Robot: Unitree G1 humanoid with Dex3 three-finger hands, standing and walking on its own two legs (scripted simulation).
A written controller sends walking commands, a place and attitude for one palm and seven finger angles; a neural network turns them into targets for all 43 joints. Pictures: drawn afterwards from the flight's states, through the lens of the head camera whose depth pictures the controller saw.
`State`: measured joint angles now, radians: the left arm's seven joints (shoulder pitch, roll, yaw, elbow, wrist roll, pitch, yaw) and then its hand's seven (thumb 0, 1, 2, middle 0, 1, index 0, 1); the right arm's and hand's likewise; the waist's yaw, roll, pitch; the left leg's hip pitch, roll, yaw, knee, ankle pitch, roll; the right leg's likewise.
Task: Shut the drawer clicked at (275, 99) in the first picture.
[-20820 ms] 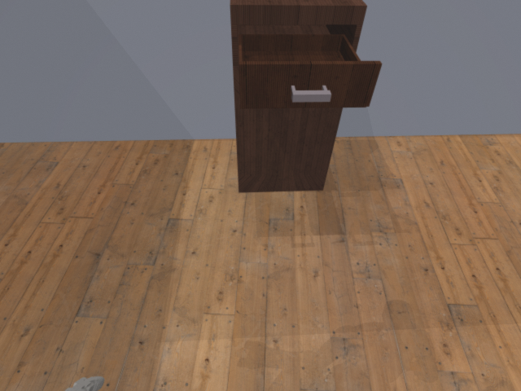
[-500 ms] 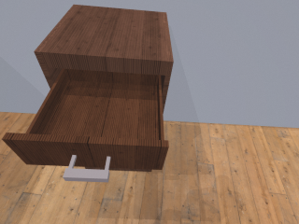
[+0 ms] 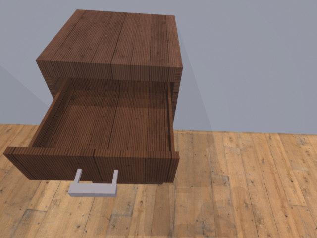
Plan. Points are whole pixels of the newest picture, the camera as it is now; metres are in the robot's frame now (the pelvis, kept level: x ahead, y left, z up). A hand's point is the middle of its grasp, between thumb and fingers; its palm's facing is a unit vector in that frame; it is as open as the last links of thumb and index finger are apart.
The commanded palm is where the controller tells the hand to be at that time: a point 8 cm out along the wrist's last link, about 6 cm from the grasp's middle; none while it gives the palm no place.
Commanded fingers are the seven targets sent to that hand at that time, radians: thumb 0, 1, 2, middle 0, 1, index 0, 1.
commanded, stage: look again from close up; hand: left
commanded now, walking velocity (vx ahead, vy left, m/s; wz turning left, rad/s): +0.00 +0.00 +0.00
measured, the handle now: (95, 181) +0.25 +0.18 +0.00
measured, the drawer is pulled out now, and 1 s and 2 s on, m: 0.30 0.29 0.29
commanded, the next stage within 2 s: raise the hand and make a fist in 0.42 s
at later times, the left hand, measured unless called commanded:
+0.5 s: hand out of the picture -0.03 +0.12 -0.18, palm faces +0.03 -0.99 -0.13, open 7.4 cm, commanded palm none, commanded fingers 0.00 0.90 0.90 -0.20 -0.30 -0.20 -0.30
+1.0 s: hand out of the picture +0.11 +0.12 -0.01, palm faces +0.17 -0.98 -0.08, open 5.7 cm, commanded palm +0.08 +0.18 -0.02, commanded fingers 0.00 0.90 0.90 -0.70 -0.84 -0.70 -0.84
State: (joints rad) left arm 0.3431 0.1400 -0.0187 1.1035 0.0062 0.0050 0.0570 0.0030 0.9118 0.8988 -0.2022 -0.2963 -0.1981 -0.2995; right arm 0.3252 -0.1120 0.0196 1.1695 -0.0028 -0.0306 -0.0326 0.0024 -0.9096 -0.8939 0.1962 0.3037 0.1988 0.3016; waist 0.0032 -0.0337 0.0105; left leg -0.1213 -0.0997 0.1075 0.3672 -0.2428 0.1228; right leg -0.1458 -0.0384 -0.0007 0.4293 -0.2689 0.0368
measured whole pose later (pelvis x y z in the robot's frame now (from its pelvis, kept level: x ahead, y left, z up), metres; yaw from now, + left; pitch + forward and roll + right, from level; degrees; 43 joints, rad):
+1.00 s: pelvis -0.03 -0.07 -0.06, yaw +4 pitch +9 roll -1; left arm 0.65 0.21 0.06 -0.09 -0.17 -0.55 -0.11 0.02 0.91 0.90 -0.52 -0.63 -0.49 -0.64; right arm 0.14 -0.26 -0.05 0.54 0.00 -0.27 0.00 0.01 -0.91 -0.89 0.19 0.30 0.20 0.30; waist 0.04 -0.03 -0.14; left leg -0.69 -0.01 0.02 1.00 -0.47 0.03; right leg -0.67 0.04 -0.13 0.97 -0.47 -0.10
